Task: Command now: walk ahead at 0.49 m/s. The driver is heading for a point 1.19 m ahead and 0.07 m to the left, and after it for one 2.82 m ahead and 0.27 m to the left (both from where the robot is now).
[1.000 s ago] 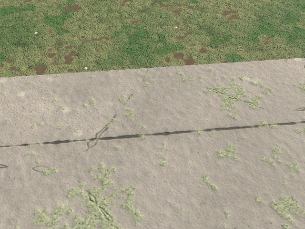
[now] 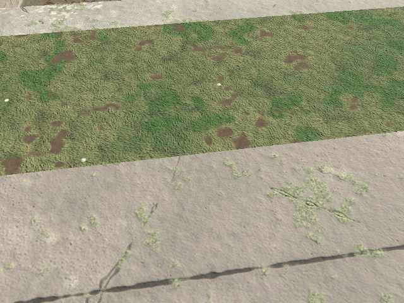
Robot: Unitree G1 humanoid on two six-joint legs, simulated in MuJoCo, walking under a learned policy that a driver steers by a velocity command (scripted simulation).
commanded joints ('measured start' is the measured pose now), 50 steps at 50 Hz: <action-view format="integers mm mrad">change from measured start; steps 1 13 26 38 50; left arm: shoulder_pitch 33 -185 96 258 123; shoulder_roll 42 78 107 137 89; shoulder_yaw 12 16 33 42 39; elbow -42 -130 -1 90 19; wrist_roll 12 -9 19 -3 -7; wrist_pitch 6 -27 -30 8 -11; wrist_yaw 6 -48 -41 -5 -4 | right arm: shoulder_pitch -39 88 -61 -424 -139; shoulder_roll -133 -189 -91 -74 -96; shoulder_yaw -22 -40 -29 -17 -36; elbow -56 -6 -102 -227 -126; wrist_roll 2 26 14 26 -5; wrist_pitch -16 32 31 8 -4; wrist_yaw -20 -39 -41 2 3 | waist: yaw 47 7 14 101 39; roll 76 118 -14 -21 116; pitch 53 46 3 99 -53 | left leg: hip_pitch -94 191 -522 -555 32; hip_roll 284 348 241 181 333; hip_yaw -217 -187 -119 -76 -335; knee -203 -11 758 264 -92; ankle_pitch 65 195 -8 155 36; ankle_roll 172 86 -61 -39 128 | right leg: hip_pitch -30 126 504 724 44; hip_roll -43 67 -93 -133 -21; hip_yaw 3 -69 93 17 22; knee -145 -636 -998 -965 61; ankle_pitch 152 117 320 283 -66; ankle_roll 27 -26 -192 -146 -21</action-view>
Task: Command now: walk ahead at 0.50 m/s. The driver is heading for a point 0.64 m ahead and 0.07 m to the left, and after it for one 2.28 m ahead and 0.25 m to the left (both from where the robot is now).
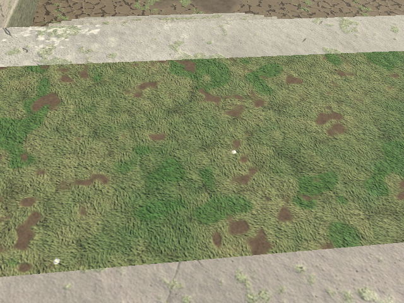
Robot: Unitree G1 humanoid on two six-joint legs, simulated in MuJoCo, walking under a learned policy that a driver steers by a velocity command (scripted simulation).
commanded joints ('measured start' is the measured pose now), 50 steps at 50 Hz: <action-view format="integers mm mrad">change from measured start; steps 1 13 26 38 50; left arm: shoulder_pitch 35 -327 -24 -55 32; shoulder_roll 61 31 117 109 42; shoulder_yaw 26 16 42 38 21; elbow -55 -169 -108 -50 -111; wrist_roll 4 9 20 42 72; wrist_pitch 5 8 -9 -23 30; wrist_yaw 9 -12 -22 13 30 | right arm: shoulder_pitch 27 230 144 -10 164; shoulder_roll -75 -143 -140 -47 -312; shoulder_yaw -12 -22 -18 -38 -111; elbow -24 67 35 -23 -99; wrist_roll -11 9 55 18 -4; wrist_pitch -14 4 -18 47 57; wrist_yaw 4 -41 -34 -28 -23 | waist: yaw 14 -74 75 8 -21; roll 107 78 -71 -29 295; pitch -69 46 -172 30 -265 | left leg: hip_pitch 177 297 -388 -355 573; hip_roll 255 229 104 145 273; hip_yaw -301 -133 -175 -151 -399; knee -303 -352 856 366 129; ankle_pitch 76 171 -264 236 929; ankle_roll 161 131 0 -29 239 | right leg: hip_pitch -174 -291 525 287 -92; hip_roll -105 -61 -303 -187 34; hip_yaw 44 -22 379 -129 -220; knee -10 -562 -903 -1078 103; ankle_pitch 108 482 150 425 -264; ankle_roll -6 39 -188 -104 114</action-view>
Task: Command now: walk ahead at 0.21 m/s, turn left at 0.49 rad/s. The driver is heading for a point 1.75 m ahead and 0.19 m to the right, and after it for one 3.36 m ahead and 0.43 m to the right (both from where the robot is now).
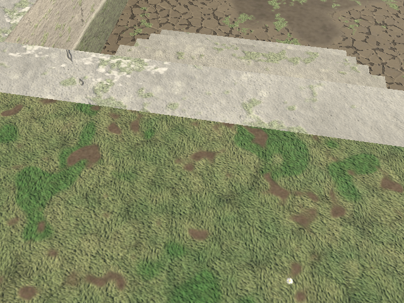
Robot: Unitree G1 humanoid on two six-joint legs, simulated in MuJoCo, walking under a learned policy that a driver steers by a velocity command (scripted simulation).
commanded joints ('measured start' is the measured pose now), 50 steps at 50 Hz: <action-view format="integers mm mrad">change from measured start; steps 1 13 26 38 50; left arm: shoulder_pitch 113 -77 -137 -85 -80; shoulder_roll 71 98 104 93 76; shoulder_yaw -10 14 4 -4 -11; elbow -109 -121 -84 -15 47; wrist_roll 15 2 18 5 5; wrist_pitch -49 37 11 11 22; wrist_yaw -27 18 -20 -5 -4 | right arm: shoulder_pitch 273 53 61 78 75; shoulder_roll -293 -138 -89 -68 -76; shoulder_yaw -68 -11 17 11 14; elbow -38 -62 -19 61 150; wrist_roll -23 -24 -21 -11 -7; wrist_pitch -1 16 33 43 45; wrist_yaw -25 -57 -55 -63 -74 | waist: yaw -59 1 -38 -7 -10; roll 185 69 -144 -16 -17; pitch -529 -202 -91 -81 -47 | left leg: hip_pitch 871 236 287 305 318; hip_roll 415 177 -3 25 29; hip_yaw -725 -241 -124 -156 -153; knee -70 -275 -95 -96 -118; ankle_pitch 759 240 -104 64 32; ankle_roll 384 160 -43 -30 -39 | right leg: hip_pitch -572 -405 -267 -179 -168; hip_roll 126 -29 -66 -3 20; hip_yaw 287 299 351 285 269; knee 807 241 -295 -219 -245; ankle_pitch -254 210 256 402 369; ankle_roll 32 31 -66 -47 -42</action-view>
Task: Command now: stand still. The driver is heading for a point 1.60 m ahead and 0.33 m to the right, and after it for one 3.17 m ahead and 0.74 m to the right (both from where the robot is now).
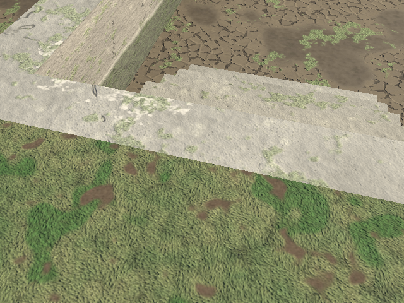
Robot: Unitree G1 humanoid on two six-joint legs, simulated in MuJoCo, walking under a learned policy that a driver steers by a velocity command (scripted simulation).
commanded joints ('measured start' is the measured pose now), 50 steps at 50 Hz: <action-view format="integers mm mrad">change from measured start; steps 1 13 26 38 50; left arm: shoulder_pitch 23 65 121 161 203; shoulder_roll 105 89 67 52 65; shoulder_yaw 18 7 -4 -10 -3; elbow -17 28 54 62 67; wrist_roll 0 2 1 -1 -13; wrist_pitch -6 -5 -7 -8 -3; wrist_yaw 4 9 10 11 16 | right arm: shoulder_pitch -4 2 29 62 115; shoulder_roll -105 -96 -85 -73 -79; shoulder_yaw -18 -9 1 9 8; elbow -21 47 90 109 127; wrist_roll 1 2 3 4 14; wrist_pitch -9 -8 -7 -7 -5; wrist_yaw -5 -8 -10 -13 -19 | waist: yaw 0 -3 -7 -9 -9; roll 2 4 3 -1 -15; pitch -38 -13 1 8 35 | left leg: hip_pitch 41 31 21 17 -45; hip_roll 60 55 50 47 5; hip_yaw -53 -44 -34 -26 10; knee -83 -109 -119 -117 -86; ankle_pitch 213 145 115 120 -308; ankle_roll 37 31 26 20 39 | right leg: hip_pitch -22 -32 -46 -54 -93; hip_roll -27 -16 -10 -7 13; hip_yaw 22 13 10 11 13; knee -85 -105 -115 -119 -117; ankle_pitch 163 114 91 92 -302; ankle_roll -22 -20 -24 -28 -70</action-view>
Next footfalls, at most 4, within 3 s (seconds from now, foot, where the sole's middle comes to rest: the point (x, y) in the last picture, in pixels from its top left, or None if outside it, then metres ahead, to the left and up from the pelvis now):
1.66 right None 0.45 -0.12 -0.77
2.22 left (180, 233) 0.76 0.12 -0.77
2.72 right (259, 206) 0.88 -0.18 -0.77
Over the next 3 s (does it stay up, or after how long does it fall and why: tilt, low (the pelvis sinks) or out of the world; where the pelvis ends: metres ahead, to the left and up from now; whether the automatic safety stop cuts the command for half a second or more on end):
stays up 0.82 -0.07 0.01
